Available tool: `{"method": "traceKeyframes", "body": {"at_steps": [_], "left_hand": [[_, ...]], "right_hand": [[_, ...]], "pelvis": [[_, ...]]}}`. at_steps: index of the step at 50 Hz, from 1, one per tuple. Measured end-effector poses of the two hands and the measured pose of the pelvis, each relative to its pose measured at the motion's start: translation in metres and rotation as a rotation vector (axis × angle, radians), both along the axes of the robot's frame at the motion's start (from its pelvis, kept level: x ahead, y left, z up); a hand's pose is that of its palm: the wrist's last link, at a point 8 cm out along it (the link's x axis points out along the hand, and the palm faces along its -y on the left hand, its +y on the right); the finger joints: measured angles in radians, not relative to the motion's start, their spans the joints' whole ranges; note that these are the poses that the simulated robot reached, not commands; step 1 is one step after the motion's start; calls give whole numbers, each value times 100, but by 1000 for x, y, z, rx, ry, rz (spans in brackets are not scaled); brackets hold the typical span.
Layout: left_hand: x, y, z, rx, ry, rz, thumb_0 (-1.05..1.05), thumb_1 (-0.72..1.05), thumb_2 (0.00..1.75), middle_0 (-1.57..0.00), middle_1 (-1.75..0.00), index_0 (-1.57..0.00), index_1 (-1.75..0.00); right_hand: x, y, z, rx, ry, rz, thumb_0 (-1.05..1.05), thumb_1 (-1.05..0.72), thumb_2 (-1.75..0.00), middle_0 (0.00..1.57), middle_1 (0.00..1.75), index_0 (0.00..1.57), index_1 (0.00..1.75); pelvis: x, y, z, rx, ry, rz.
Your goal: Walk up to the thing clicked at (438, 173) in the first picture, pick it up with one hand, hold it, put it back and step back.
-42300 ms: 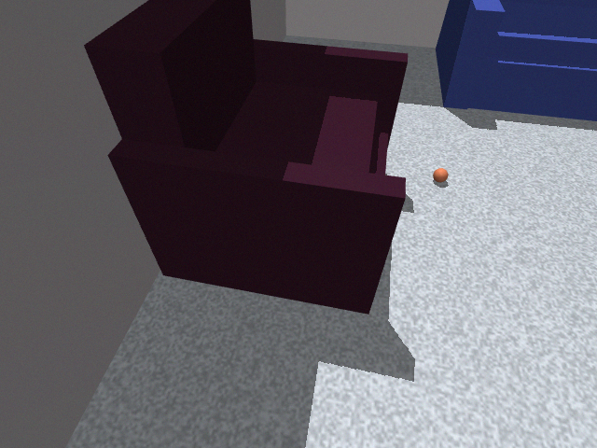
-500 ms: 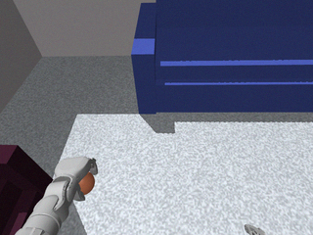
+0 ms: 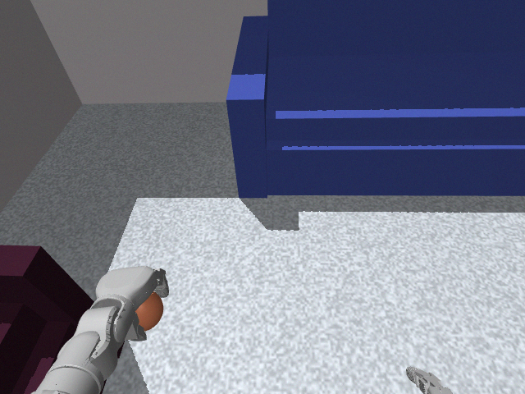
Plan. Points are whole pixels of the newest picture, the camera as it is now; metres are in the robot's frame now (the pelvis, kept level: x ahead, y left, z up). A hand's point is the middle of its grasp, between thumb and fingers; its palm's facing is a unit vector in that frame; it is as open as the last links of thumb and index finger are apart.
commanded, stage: hold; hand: left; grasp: from above
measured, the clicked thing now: (142, 310) +0.31 +0.22 -0.08
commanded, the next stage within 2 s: crouch in 0.68 s
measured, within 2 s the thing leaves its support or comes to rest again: neither
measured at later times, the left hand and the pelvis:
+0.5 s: hand (133, 322) +0.27 +0.22 -0.04, palm faces -0.48 -0.06 -0.88, open 9.3 cm; pelvis -0.01 +0.00 +0.00, yaw +0 degrees
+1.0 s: hand (134, 323) +0.27 +0.22 -0.06, palm faces -0.49 -0.06 -0.87, open 9.3 cm; pelvis -0.01 +0.00 +0.00, yaw +0 degrees
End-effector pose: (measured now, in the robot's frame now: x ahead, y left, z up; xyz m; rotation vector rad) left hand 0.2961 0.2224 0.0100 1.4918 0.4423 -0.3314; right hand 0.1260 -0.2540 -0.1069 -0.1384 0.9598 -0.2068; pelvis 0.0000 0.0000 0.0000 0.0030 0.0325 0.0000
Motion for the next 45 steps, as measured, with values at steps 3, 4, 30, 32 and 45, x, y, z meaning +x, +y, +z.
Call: {"method": "traceKeyframes", "body": {"at_steps": [3,4,30,32,45], "left_hand": [[-2,0,2,1,-5,-1,-1,9,52,-62,-72,-68,-68],[-2,0,3,1,-6,-1,-1,9,52,-62,-72,-68,-68],[-16,0,4,-5,-6,-5,-1,9,53,-62,-73,-67,-69],[-15,0,5,-4,-8,-4,-1,9,54,-62,-73,-67,-69],[-11,3,4,-7,3,-8,-1,9,53,-61,-74,-67,-69]], "right_hand": [[1,0,1,0,-5,2,1,-90,-89,20,30,20,30],[1,0,1,0,-7,3,1,-90,-89,20,30,20,30],[3,4,5,2,-26,22,1,-91,-90,20,30,20,30],[2,4,5,1,-22,20,1,-91,-90,20,30,20,30],[-1,5,6,-1,-21,5,1,-91,-90,20,30,20,30]], "pelvis": [[-1,0,0,0,-5,0],[-1,0,1,1,-7,0],[-9,-2,3,2,-28,3],[-9,-1,3,2,-28,3],[-7,1,3,1,-27,0]]}}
